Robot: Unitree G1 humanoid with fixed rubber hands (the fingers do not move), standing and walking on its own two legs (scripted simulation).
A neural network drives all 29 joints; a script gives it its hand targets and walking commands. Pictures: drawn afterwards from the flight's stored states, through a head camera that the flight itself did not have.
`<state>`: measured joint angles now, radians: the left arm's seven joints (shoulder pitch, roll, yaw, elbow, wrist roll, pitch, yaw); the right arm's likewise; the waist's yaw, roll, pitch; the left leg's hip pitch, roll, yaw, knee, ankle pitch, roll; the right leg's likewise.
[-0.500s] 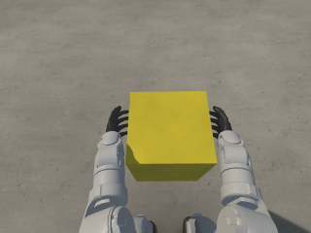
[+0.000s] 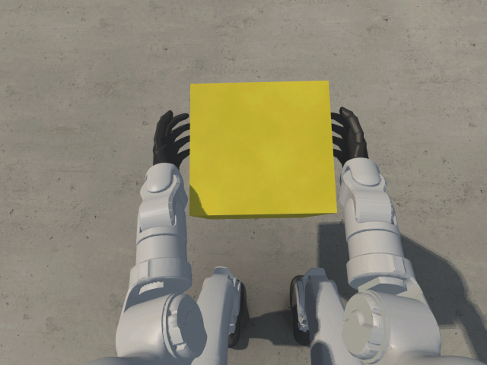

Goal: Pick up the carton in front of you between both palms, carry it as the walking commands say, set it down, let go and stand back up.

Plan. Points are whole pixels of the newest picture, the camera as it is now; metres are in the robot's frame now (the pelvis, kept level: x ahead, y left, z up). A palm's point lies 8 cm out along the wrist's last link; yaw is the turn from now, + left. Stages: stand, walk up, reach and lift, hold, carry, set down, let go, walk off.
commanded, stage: set down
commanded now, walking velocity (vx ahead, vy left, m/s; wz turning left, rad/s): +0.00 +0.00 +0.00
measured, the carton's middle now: (257, 163) +0.44 +0.03 -0.14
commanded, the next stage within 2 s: none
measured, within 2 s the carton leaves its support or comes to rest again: rests again in 1.40 s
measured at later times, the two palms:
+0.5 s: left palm (184, 171) +0.45 +0.19 -0.22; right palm (320, 160) +0.48 -0.11 -0.24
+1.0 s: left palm (194, 176) +0.48 +0.20 -0.38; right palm (303, 162) +0.52 -0.09 -0.39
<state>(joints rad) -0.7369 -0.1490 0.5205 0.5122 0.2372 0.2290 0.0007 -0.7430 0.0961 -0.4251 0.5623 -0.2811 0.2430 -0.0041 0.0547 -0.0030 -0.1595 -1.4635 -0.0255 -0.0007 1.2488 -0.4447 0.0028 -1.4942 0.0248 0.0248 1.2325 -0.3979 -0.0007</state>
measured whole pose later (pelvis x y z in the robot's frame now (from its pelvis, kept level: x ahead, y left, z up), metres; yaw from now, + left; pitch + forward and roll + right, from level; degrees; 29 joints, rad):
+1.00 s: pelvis -0.04 -0.01 -0.23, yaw +2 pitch +43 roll +2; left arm -1.31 0.12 0.48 0.68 0.06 0.28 0.09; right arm -1.43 -0.21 -0.23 0.88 -0.08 0.27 -0.10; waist 0.08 -0.02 0.23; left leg -2.23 -0.04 0.01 2.08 -0.60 -0.03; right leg -2.28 0.03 0.01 2.07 -0.54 -0.01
